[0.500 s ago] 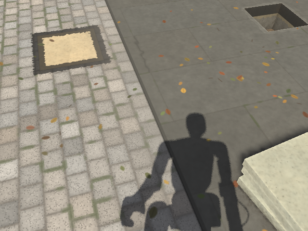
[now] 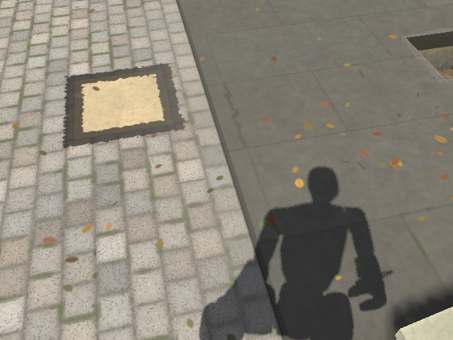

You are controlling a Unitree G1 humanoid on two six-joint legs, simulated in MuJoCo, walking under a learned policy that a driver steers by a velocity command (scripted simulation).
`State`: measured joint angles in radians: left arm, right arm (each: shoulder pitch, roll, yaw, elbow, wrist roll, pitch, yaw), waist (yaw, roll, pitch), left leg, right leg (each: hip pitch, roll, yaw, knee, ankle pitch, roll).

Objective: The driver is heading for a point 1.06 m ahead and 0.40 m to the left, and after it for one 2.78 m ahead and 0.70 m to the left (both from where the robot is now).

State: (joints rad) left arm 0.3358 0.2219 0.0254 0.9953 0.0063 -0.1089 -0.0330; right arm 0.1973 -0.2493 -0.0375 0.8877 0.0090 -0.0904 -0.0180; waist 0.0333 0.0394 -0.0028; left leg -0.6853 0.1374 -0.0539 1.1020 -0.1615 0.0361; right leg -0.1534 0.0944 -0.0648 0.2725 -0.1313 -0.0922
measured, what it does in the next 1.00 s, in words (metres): walks ahead: left foot, then right foot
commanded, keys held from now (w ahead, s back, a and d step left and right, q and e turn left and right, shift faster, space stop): w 0.46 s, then w+q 0.54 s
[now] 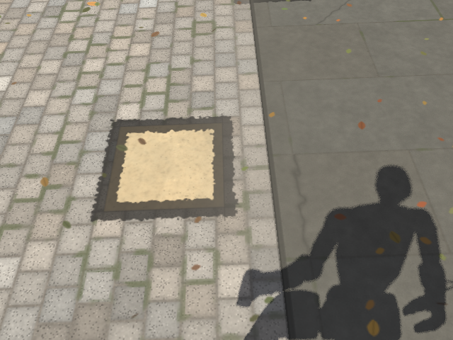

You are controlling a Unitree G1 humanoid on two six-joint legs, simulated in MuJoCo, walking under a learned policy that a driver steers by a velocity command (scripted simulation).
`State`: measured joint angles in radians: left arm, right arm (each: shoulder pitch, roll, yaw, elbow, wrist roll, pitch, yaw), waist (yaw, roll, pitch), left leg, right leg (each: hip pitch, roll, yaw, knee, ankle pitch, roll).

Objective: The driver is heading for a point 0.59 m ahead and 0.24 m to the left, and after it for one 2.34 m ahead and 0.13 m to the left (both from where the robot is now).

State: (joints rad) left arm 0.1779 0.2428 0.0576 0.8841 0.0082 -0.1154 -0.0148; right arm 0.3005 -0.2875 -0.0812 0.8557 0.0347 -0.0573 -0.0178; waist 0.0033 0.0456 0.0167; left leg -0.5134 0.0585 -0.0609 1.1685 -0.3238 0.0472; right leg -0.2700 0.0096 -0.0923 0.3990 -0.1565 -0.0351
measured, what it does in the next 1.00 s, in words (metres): walks ahead, turning left: left foot, then right foot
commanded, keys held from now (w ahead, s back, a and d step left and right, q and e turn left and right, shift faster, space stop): w+q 0.52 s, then q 0.28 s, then e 0.20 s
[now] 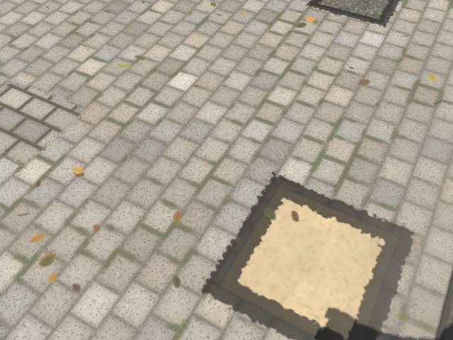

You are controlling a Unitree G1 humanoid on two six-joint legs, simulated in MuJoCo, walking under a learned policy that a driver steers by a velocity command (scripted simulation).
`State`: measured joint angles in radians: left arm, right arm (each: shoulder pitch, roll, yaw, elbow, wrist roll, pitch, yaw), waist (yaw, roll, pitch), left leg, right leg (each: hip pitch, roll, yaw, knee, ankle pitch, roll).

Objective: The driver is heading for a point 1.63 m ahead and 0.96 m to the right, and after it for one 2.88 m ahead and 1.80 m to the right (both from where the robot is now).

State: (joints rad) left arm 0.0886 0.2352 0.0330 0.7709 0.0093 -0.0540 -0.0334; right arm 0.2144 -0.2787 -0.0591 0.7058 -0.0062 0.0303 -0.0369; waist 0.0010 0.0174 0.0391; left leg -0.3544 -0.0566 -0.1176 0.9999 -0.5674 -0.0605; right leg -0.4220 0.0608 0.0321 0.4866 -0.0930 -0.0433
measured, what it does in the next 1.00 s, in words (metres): steps on the spot, turning right: left foot, then right foot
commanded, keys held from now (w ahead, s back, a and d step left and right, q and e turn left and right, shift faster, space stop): e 1.00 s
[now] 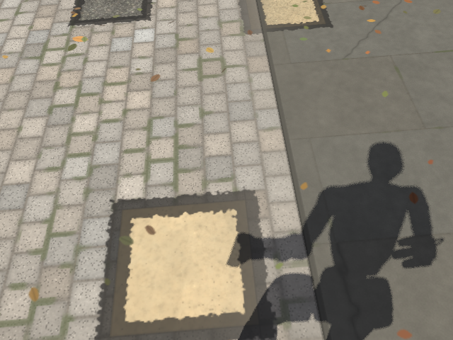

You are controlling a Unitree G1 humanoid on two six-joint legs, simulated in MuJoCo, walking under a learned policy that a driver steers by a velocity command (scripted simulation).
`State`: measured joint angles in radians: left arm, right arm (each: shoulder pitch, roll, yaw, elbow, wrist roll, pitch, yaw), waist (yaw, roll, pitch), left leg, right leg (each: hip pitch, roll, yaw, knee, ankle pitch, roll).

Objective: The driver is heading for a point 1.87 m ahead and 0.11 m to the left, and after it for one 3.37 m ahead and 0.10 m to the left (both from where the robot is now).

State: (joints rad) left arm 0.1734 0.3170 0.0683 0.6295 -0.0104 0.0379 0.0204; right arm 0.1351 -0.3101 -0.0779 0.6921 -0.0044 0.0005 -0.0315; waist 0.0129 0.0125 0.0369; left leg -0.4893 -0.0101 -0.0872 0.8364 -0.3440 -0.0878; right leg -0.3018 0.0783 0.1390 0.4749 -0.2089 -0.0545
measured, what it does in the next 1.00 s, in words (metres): walks ahead, turning right: left foot, then right foot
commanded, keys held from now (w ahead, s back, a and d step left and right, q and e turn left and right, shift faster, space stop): e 0.26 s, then no key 0.18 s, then w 0.56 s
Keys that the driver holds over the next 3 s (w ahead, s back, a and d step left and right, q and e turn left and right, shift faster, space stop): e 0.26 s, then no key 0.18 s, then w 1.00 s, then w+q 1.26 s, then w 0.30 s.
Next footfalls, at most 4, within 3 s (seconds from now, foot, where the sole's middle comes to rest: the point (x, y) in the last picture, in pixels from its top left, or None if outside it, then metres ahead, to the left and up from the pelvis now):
0.14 left None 0.07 0.14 -0.78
0.52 right None -0.01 -0.11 -0.78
1.00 left None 0.33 0.06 -0.78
1.54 right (333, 292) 0.59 -0.25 -0.78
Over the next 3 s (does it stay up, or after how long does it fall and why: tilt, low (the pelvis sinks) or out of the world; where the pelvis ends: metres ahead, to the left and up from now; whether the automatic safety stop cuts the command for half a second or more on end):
stays up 1.23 -0.02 -0.01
